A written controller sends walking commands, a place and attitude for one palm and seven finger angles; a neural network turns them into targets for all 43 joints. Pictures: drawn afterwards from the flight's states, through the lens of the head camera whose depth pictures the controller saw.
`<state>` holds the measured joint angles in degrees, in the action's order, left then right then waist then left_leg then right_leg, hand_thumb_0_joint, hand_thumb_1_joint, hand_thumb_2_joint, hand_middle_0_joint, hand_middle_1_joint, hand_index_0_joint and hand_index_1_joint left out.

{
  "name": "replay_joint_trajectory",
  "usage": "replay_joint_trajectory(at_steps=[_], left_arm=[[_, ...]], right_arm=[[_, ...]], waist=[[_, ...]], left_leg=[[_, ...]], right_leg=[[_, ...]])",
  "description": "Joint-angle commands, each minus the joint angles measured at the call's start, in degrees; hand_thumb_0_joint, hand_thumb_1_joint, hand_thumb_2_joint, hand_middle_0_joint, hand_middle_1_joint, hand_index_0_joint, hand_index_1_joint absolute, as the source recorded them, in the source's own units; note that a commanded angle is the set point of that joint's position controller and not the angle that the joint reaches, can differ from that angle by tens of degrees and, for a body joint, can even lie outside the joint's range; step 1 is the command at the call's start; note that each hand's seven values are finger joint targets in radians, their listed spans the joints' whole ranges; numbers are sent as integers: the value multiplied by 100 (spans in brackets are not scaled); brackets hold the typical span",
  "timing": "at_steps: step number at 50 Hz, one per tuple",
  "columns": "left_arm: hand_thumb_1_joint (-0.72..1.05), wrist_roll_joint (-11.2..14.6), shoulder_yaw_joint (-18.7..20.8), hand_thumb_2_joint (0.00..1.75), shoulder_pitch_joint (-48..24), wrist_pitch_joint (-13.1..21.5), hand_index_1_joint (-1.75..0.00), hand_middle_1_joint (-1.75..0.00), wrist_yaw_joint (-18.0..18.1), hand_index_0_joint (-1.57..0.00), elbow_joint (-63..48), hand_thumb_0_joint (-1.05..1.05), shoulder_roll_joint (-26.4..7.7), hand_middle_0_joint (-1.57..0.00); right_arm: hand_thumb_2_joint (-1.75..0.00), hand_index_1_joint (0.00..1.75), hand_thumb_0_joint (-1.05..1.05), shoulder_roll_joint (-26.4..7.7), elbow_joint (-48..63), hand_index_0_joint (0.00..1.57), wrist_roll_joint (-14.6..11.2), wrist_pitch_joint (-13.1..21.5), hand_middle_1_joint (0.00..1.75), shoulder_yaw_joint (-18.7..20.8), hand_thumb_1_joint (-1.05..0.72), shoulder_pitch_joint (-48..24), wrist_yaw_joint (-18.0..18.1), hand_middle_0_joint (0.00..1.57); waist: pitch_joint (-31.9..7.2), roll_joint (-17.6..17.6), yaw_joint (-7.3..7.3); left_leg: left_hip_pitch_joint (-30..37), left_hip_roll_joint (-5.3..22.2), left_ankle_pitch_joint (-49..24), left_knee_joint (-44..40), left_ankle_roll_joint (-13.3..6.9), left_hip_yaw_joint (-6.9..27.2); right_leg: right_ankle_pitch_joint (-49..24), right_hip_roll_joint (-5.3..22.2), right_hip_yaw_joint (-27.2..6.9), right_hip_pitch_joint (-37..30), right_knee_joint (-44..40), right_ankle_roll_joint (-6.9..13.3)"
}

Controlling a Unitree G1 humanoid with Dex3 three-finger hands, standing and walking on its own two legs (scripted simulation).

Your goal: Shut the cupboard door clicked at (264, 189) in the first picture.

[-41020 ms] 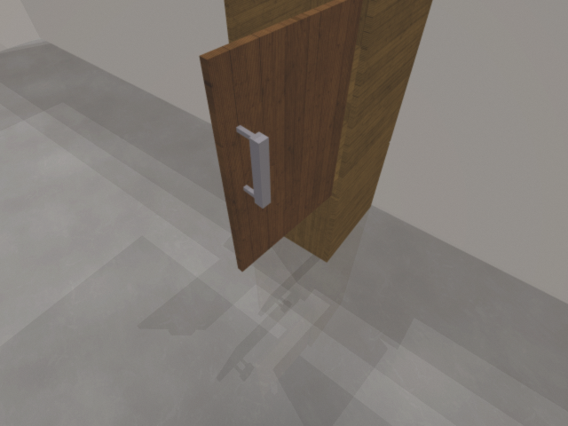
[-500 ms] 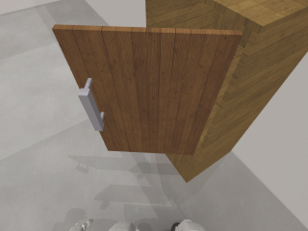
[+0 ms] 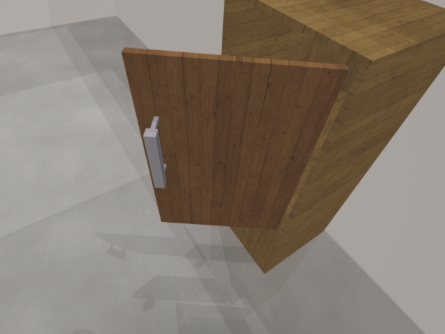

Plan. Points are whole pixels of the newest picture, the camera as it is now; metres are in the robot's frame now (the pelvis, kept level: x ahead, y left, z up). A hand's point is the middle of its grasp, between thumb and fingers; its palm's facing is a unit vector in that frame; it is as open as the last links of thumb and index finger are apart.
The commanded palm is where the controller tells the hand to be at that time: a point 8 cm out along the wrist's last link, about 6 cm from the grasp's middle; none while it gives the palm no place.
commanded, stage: come to a stop and stand still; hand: left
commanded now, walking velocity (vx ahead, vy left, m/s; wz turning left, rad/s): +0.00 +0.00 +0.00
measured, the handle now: (158, 153) +0.48 +0.17 +0.02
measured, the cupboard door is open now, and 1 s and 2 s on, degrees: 54 54 54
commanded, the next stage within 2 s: look again from close up in 0.58 s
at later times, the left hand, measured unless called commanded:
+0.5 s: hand out of the picture -0.03 +0.14 -0.19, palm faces +0.02 -0.99 -0.16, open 7.4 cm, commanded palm none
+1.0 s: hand out of the picture -0.04 +0.18 -0.19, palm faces +0.01 -0.99 -0.17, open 7.4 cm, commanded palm none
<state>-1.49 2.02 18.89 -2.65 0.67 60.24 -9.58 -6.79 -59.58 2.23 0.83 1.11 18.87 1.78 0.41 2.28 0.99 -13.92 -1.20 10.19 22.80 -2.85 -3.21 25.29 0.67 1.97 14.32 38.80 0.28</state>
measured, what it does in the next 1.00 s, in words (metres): steps on the spot: right foot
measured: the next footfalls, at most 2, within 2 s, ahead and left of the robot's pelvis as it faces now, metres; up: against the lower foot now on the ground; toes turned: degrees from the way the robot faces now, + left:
right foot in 0.06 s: +0.03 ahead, -0.11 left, +0.00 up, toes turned -3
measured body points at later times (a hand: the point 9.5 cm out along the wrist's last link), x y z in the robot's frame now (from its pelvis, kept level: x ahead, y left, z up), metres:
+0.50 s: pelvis -0.02 -0.02 -0.01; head -0.03 -0.01 +0.44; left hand -0.03 +0.19 -0.17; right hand +0.00 -0.25 -0.16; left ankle +0.02 +0.09 -0.74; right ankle -0.06 -0.12 -0.74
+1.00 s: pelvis -0.02 +0.01 +0.00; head -0.02 +0.03 +0.45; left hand -0.04 +0.23 -0.17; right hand +0.00 -0.23 -0.15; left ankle +0.02 +0.09 -0.74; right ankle -0.06 -0.12 -0.74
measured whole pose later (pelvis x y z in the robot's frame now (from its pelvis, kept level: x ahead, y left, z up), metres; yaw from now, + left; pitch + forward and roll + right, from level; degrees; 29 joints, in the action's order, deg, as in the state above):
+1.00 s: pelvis -0.02 +0.01 +0.00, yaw +0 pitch -1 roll -1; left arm -1.1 -1.1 19.3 0.5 2.2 62.2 -11.0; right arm -8.9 -63.6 0.6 0.8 -0.7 13.9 0.9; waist 1.4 2.6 -0.8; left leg -14.6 -0.9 10.4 26.2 -2.7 -2.8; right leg 16.4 0.3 1.7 6.5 24.3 -0.4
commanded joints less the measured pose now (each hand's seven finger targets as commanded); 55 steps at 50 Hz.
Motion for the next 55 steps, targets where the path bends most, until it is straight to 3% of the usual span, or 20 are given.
replay_joint_trajectory(at_steps=[1, 2, 3, 4, 5, 6, 7, 9, 11, 13, 17, 28, 34, 38, 39, 42, 44, 50, 55], left_arm=[[90, 83, -23, 90, 340, 314, -30, -30, 49, -20, -115, 0, -116, -20], [90, 81, -22, 90, 499, 335, -30, -30, 84, -20, -14, 0, -228, -20], [90, -59, -108, 90, 849, 427, -30, -30, 306, -20, 136, 0, -439, -20], [90, -36, -97, 90, 757, 552, -30, -30, 318, -20, 11, 0, -643, -20], [90, 36, -135, 90, 509, 575, -30, -30, 262, -20, 20, 0, -626, -20], [90, 77, -166, 90, 548, 596, -30, -30, 281, -20, 83, 0, -466, -20], [90, 94, -191, 90, 471, 592, -30, -30, 300, -20, 67, 0, -349, -20], [90, 66, -196, 90, 502, 554, -30, -30, 300, -20, 9, 0, -336, -20], [90, 72, -187, 90, 450, 504, -30, -30, 276, -20, -18, 0, -380, -20], [90, 65, -193, 90, 437, 486, -30, -30, 257, -20, -34, 0, -413, -20], [90, 68, -206, 90, 452, 478, -30, -30, 242, -20, -24, 0, -410, -20], [90, 79, -214, 90, 520, 444, -30, -30, 203, -20, -71, 0, -525, -20], [90, 70, -218, 90, 561, 437, -30, -30, 194, -20, -23, 0, -559, -20], [90, 82, -223, 90, 531, 418, -30, -30, 182, -20, 28, 0, -576, -20], [90, 62, -214, 90, 538, 421, -30, -30, 186, -20, 21, 0, -599, -20], [90, 73, -213, 90, 508, 409, -30, -30, 182, -20, 39, 0, -614, -20], [90, 60, -211, 90, 529, 412, -30, -30, 180, -20, 50, 0, -630, -20], [90, 57, -206, 90, 469, 392, -30, -30, 167, -20, 64, 0, -669, -20], [90, 44, -199, 90, 450, 389, -30, -30, 161, -20, 78, 0, -694, -20]], right_arm=[[-90, 30, 0, -773, -72, 20, -133, 44, 30, 114, -90, 436, 50, 20], [-90, 30, 0, -630, -71, 20, -171, 57, 30, 73, -90, 326, 36, 20], [-90, 30, 0, -895, 359, 20, -194, 93, 30, 73, -90, -659, -37, 20], [-90, 30, 0, -567, 532, 20, -127, 102, 30, -45, -90, -264, -43, 20], [-90, 30, 0, -372, 308, 20, -138, 140, 30, -50, -90, 76, -54, 20], [-90, 30, 0, -512, 166, 20, -114, 117, 30, -35, -90, 85, -47, 20], [-90, 30, 0, -634, 143, 20, -121, 115, 30, -15, -90, 197, -36, 20], [-90, 30, 0, -601, 84, 20, -138, 110, 30, -26, -90, 145, -26, 20], [-90, 30, 0, -575, 60, 20, -134, 54, 30, -54, -90, 37, -26, 20], [-90, 30, 0, -554, 84, 20, -134, 24, 30, -55, -90, -7, -40, 20], [-90, 30, 0, -559, 31, 20, -134, 11, 30, -70, -90, 12, -55, 20], [-90, 30, 0, -733, -12, 20, -162, 51, 30, -87, -90, -135, -40, 20], [-90, 30, 0, -811, -85, 20, -185, 87, 30, -86, -90, -173, -26, 20], [-90, 30, 0, -899, -133, 20, -183, 89, 30, -83, -90, -239, -28, 20], [-90, 30, 0, -889, -133, 20, -193, 92, 30, -78, -90, -228, -26, 20], [-90, 30, 0, -958, -157, 20, -188, 88, 30, -67, -90, -289, -33, 20], [-90, 30, 0, -934, -164, 20, -198, 86, 30, -61, -90, -307, -36, 20], [-90, 30, 0, -1033, -187, 20, -180, 93, 30, -45, -90, -332, -45, 20], [-90, 30, 0, -1077, -183, 20, -183, 104, 30, -22, -90, -383, -55, 20]], waist=[[-328, -548, -85], [-264, -87, -134], [676, 5, -426], [79, -237, -34], [-291, -127, 103], [-514, 569, 24], [-530, 849, 78], [-129, 244, 15], [312, -222, -4], [611, -249, -13], [747, 6, -16], [431, -317, -103], [293, -229, -138], [336, -283, -142], [400, -135, -152], [366, -273, -146], [437, -147, -169], [300, -368, -146], [278, -295, -160]], left_leg=[[218, 1116, -405, -270, -266, 1133], [-274, 814, -90, -3, -36, 772], [-139, 552, 253, 853, 244, 331], [-31, 496, -502, 1022, 292, 490], [118, 391, 81, 697, 238, 253], [148, 453, -77, 775, 156, 334], [166, 545, -367, 810, 95, 412], [170, 585, -570, 725, 104, 356], [43, 557, -232, 621, 132, 380], [-61, 523, 42, 532, 160, 402], [-27, 511, 88, 450, 171, 411], [74, 594, -171, 154, 112, 561], [131, 662, -437, 71, 53, 622], [118, 678, -279, -66, 49, 695], [75, 693, -307, -83, 29, 684], [93, 692, -123, -184, 28, 746], [48, 672, -77, -214, 23, 734], [75, 704, 144, -402, 13, 858], [77, 724, 179, -515, -5, 914]], right_leg=[[-1171, 138, -169, -885, -1967, 71], [-1406, 467, -566, -1295, -2073, 184], [-1962, 556, -941, 184, -2378, 238], [-4549, 1074, -1106, -390, -2133, 371], [-4525, 1047, -746, -751, -1626, 433], [-4285, 781, -675, -909, -1478, 384], [-4061, 678, -550, -888, -1447, 357], [-3495, 633, -564, -540, -1497, 321], [-2258, 575, -681, -129, -1651, 359], [-1420, 529, -792, 173, -1842, 380], [-991, 492, -789, 354, -1981, 354], [-1179, 440, -705, 8, -1951, 244], [-1488, 426, -618, -205, -1911, 208], [-1311, 444, -579, -186, -1917, 188], [-1344, 432, -556, -211, -1942, 183], [-1193, 457, -559, -203, -1952, 175], [-1189, 464, -535, -214, -1994, 173], [-1116, 463, -506, -254, -1933, 161], [-1180, 487, -461, -302, -1913, 140]])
